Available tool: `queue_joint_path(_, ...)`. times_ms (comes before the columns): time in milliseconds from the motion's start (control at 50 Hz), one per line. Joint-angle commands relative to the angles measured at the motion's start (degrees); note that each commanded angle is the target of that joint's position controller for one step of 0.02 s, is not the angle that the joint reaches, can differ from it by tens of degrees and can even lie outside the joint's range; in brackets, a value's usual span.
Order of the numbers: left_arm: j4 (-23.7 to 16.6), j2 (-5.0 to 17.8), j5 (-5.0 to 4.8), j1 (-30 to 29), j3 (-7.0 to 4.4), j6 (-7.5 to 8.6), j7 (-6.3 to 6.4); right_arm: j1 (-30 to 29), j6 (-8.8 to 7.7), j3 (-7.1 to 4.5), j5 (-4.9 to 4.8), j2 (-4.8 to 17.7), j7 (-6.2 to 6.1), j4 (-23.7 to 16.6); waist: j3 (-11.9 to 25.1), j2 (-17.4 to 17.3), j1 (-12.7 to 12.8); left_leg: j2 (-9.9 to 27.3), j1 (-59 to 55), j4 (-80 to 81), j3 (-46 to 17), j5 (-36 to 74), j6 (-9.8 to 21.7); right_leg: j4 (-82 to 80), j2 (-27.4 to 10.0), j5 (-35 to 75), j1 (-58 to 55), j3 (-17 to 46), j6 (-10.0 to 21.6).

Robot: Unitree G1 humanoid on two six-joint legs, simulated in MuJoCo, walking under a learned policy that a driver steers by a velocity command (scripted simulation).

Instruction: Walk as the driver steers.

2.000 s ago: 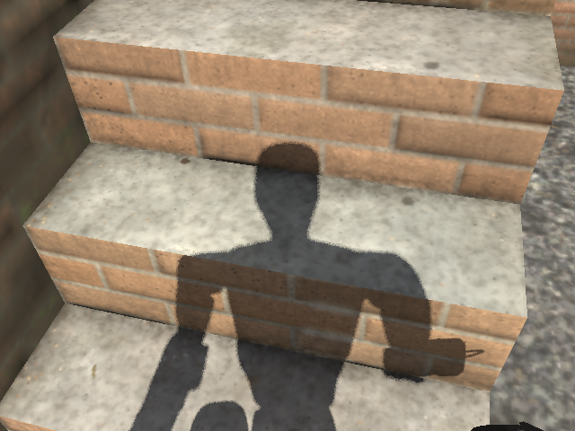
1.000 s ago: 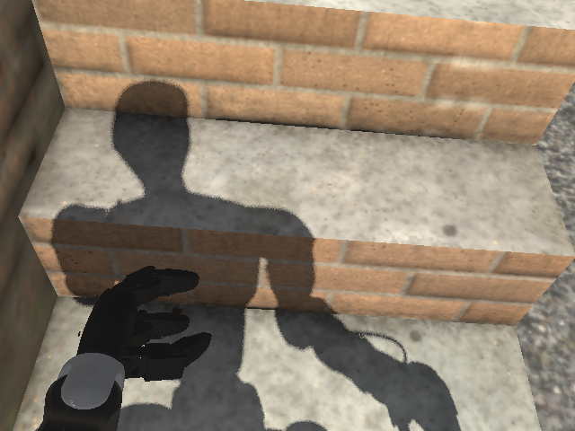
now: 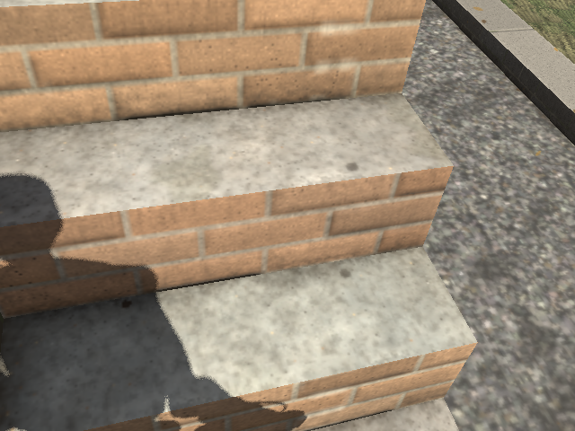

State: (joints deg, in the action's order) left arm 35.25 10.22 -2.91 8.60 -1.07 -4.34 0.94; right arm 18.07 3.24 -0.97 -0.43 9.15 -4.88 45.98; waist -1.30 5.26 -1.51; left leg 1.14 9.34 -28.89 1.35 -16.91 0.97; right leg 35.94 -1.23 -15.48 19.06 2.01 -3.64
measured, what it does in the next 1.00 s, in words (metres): steps on the spot: right foot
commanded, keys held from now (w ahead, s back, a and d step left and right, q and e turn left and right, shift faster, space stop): no key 0.04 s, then w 0.96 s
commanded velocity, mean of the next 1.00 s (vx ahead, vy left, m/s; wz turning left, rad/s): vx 0.36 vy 0.00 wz -0.03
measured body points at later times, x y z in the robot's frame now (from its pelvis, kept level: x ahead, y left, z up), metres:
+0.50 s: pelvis -0.01 -0.04 +0.00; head -0.02 -0.04 +0.45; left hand +0.05 +0.19 -0.13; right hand +0.11 -0.26 -0.13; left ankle -0.04 +0.09 -0.73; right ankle +0.05 -0.13 -0.73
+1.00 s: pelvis +0.02 -0.04 +0.01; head +0.01 -0.03 +0.46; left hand +0.15 +0.20 -0.10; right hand +0.14 -0.26 -0.11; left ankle -0.03 +0.10 -0.73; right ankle +0.05 -0.13 -0.73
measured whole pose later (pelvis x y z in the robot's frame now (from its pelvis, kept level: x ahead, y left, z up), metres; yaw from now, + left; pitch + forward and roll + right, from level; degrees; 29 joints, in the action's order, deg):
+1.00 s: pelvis +0.02 -0.04 +0.01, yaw +1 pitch -3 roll +0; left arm 41.0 10.2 -0.7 12.5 -1.7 -0.6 0.2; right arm 11.1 -3.9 0.7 0.7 9.5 -1.0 52.9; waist 0.0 1.6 0.9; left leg 2.5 0.6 -18.4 2.4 -15.0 -0.6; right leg 20.9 2.5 -9.0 9.2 0.2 2.4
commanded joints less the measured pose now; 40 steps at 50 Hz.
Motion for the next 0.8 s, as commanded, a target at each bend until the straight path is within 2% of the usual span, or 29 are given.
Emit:
queue_joint_path(20, -1.8, 5.1, 0.35, 7.0, -1.92, -0.41, 0.46, -7.2, -2.84, -0.49, -0.56, 4.7, 1.50, -1.9, -2.8, -12.1, 5.0, 8.3, 15.0, 11.8, -11.5, -11.7, 8.6, -11.2, -3.1, 6.4, -14.9, 2.9, 4.1)
queue_joint_path(40, -2.4, 5.6, 0.47, 5.5, -1.87, -0.30, 0.58, -8.2, -2.72, -0.42, -0.37, 4.9, 2.02, -2.6, -2.0, -8.7, 4.1, 6.3, 15.9, 6.6, -9.7, -13.4, 7.3, -11.5, -3.8, 9.2, -15.9, 2.7, 4.4)
queue_joint_path(60, -2.4, 3.6, 1.38, 3.8, -1.39, 0.26, 0.27, -1.4, -2.21, -0.24, -0.06, 3.6, 1.64, -0.5, 0.1, -1.5, 1.3, 4.4, 14.8, 8.9, -7.3, -13.4, 5.4, -13.9, -5.6, -8.7, -13.2, 6.2, 6.7)
queue_joint_path(80, -2.3, 2.3, 1.07, 3.4, -1.12, 0.52, 0.01, -1.7, -1.84, -0.74, -0.33, 5.2, 0.99, 1.0, -2.3, -1.1, 2.1, 3.8, 12.2, 7.8, -6.1, -14.2, 5.1, -17.5, -4.9, -16.4, -8.0, 7.2, 7.2)
queue_joint_path(100, -0.8, 1.2, 0.94, 4.2, -0.79, 0.79, -0.05, -1.6, -1.78, -0.78, -0.26, 5.4, 0.94, 1.4, -2.9, -0.2, 1.5, 3.4, 11.5, 7.3, -5.8, -14.5, 5.6, -19.0, -4.6, -20.3, -6.4, 7.3, 7.2)
queue_joint_path(140, 0.4, 1.7, 0.59, 3.9, -1.09, 1.24, 0.15, -1.4, -2.24, -0.67, 0.24, 5.2, 1.03, 2.0, -2.7, -0.5, 0.8, 3.5, 10.7, 7.9, -6.2, -15.1, 7.3, -17.8, -3.7, -18.9, -6.3, 5.8, 6.4)
queue_joint_path(180, 0.1, 0.9, 0.44, 3.4, -0.89, 2.33, 0.40, -3.9, -3.23, -0.59, 0.25, 5.2, 1.74, 1.4, -1.5, -3.3, 1.1, 4.2, 9.7, 10.0, -7.7, -14.8, 9.1, -15.5, -1.9, -13.9, -6.4, 3.0, 5.1)
queue_joint_path(200, 1.4, 1.0, -0.12, 5.0, -1.11, 2.50, 0.50, -4.5, -3.45, -0.65, 0.61, 5.4, 2.04, 1.1, -1.2, -6.6, 1.3, 4.7, 9.4, 10.1, -8.3, -17.2, 9.9, -13.4, -0.6, -12.6, -5.7, 1.2, 4.7)
queue_joint_path(220, 1.6, 0.5, -0.12, 5.8, -1.04, 2.80, 0.56, -5.6, -3.54, -0.61, 0.47, 5.2, 2.31, 0.5, -1.1, -7.6, 1.6, 5.4, 10.2, 10.1, -9.1, -18.6, 10.5, -12.0, 0.0, -11.0, -5.9, 0.1, 4.5)
queue_joint_path(240, 2.9, 0.6, 0.71, 9.0, -1.02, 3.24, 0.98, -6.0, -3.25, -1.10, -0.56, 6.2, 2.06, 1.8, -1.8, -8.6, 3.2, 6.1, 11.4, 9.0, -8.9, -19.5, 10.8, -11.1, 0.3, -8.9, -6.4, -0.9, 4.8)
queue_joint_path(260, 3.8, 0.7, 0.83, 10.9, -1.15, 3.52, 1.11, -6.6, -3.17, -1.05, -0.63, 5.8, 2.02, 1.3, -1.4, -8.5, 3.5, 5.8, 12.7, 6.8, -8.1, -20.1, 10.7, -11.2, 0.0, -9.3, -7.3, -0.3, 5.1)
queue_joint_path(280, 3.2, 0.7, 0.46, 9.9, -1.15, 3.37, 1.37, -8.0, -2.82, -0.78, -1.23, 5.3, 1.87, 0.6, -1.6, -7.5, 3.4, 6.3, 12.9, 4.8, -7.3, -18.5, 10.5, -12.5, -1.6, -9.2, -6.5, 1.4, 5.4)
queue_joint_path(300, 4.3, 1.7, 0.46, 10.4, -1.66, 3.38, 1.08, -8.4, -2.82, -0.64, -0.81, 5.1, 2.00, 0.6, -0.5, -5.3, 3.4, 5.0, 14.0, 0.6, -5.3, -16.8, 9.7, -14.3, -3.0, -12.2, -7.3, 4.2, 5.9)
queue_joint_path(320, 4.0, 2.9, 1.21, 10.6, -1.93, 3.11, 0.78, -7.2, -2.97, -0.17, -0.07, 3.6, 2.31, 0.3, 0.5, -1.0, 2.1, 2.6, 13.7, -5.3, -1.8, -14.3, 8.2, -18.4, -5.9, -18.5, -6.0, 10.1, 6.8)
queue_joint_path(360, 3.2, 3.6, 1.74, 8.6, -2.18, 2.50, 0.49, -4.1, -3.18, 0.55, 0.79, 2.4, 2.79, 1.4, 1.6, 5.6, 0.8, 0.4, 8.3, -13.7, -0.5, -7.7, 7.2, -26.1, -10.6, -24.0, -1.2, 18.5, 9.5)
queue_joint_path(400, 2.7, 3.7, 1.64, 4.2, -2.13, 2.15, 0.31, -1.7, -3.79, 1.09, 0.98, 1.9, 3.36, 2.4, 1.3, 6.2, -1.8, 0.6, 0.5, -13.0, -1.4, -5.2, 7.9, -29.2, -9.8, -21.6, 5.7, 15.7, 8.8)
queue_joint_path(420, 2.2, 3.8, 1.30, 1.5, -1.78, 3.12, 0.67, -1.2, -4.27, 0.99, 1.02, 2.4, 2.79, 2.6, 0.0, 4.6, -3.4, 0.7, -0.8, -5.3, -1.3, -4.9, 8.6, -29.0, -7.9, -20.2, 6.0, 13.5, 8.3)
queue_joint_path(440, 1.5, 4.3, 1.05, -0.1, -2.13, 3.18, 0.96, -5.6, -4.64, 2.34, 2.25, 0.4, 2.59, 1.4, -1.3, 4.0, -2.0, 2.5, -3.9, -0.9, -2.8, -0.1, 8.5, -26.4, -6.9, -10.8, 5.4, 12.6, 7.4)
queue_joint_path(460, 1.8, 3.8, 0.42, 0.1, -1.90, 3.14, 1.18, -4.3, -4.91, 2.40, 2.39, 1.0, 2.58, 2.3, -0.4, 1.3, -2.4, 2.1, -4.7, 7.2, -2.0, 0.3, 9.1, -24.2, -4.8, -10.3, 2.4, 9.8, 6.0)
queue_joint_path(480, 1.8, 3.5, -0.32, 0.7, -1.88, 3.28, 0.97, -4.3, -5.08, 2.51, 2.64, 2.2, 2.49, 3.2, -0.7, -1.3, -1.1, 3.7, -6.3, 11.9, -3.1, 1.9, 9.6, -19.7, -3.2, -11.1, 1.6, 8.1, 5.4)
queue_joint_path(500, 1.2, 2.6, -0.46, 1.9, -1.72, 3.92, 1.19, -5.2, -5.13, 1.20, 2.10, 6.5, 2.63, 2.7, -1.6, -10.4, -0.2, 5.9, -4.2, 11.3, -5.5, -4.0, 10.0, -17.1, 0.2, -10.1, 2.5, 3.3, 3.3)
queue_joint_path(540, 2.2, 2.4, 0.18, 4.1, -1.55, 5.15, 0.98, -12.0, -5.48, 1.23, 0.72, 5.6, 2.72, 0.8, -1.8, -15.3, 3.1, 8.2, 1.4, 13.0, -7.3, -3.8, 10.1, -10.0, 2.7, -0.1, -2.8, -1.9, 3.2)
queue_joint_path(580, 4.4, 2.1, 1.22, 8.7, -1.59, 5.17, 0.73, -14.6, -5.81, 1.04, -0.61, 4.9, 2.83, 0.2, -0.4, -13.1, 5.4, 8.0, 6.2, 9.3, -5.7, -4.0, 9.9, -10.3, 1.6, 2.4, -9.3, -1.7, 4.8)
queue_joint_path(600, 4.6, 2.0, 1.75, 9.8, -1.60, 4.81, 0.38, -14.2, -6.01, 1.16, -1.08, 4.1, 3.04, 0.3, -0.6, -9.9, 5.4, 6.8, 7.7, 6.9, -4.3, -5.1, 9.3, -13.1, -0.1, -0.2, -11.1, 1.2, 5.9)
queue_joint_path(640, 3.4, 3.8, 2.31, 8.2, -1.89, 4.23, -0.04, -11.8, -6.11, 1.67, -0.50, 2.8, 3.25, 0.6, -0.4, -1.2, 3.0, 3.3, 6.9, 1.6, -1.0, -2.6, 7.2, -22.8, -6.1, -11.5, -10.4, 12.1, 8.8)
queue_joint_path(680, 1.5, 3.5, 2.32, 2.6, -1.50, 3.72, -0.28, -9.7, -6.57, 1.95, 0.43, 2.6, 3.34, 1.4, -0.8, 2.4, 0.5, 3.0, 2.2, 4.2, -1.7, 0.5, 6.8, -26.4, -7.4, -11.8, -7.8, 14.0, 9.8)
queue_joint_path(720, 0.7, 3.0, 1.68, 0.4, -1.22, 3.83, -0.37, -10.3, -6.91, 1.74, 0.94, 3.7, 3.56, 1.9, -1.4, -1.8, 0.2, 4.2, -0.5, 9.7, -2.5, 3.0, 7.3, -23.7, -4.8, -5.9, -7.9, 9.4, 7.7)
queue_joint_path(740, 1.1, 3.3, 1.84, 1.4, -1.15, 4.57, -0.68, -10.7, -7.24, 1.63, 1.47, 3.8, 3.79, 2.1, -0.4, -3.6, 0.9, 4.0, -0.8, 11.0, -2.5, 4.1, 7.1, -22.8, -3.6, -3.4, -9.5, 8.0, 7.1)
queue_joint_path(800, 1.7, 4.1, 1.86, 2.8, -1.41, 5.26, -0.90, -11.4, -7.49, 1.39, 1.01, 4.1, 4.04, 2.4, 1.3, -4.8, 2.2, 4.7, -0.9, 12.2, -2.0, 8.2, 6.6, -20.9, -2.8, 1.4, -13.4, 6.4, 7.0)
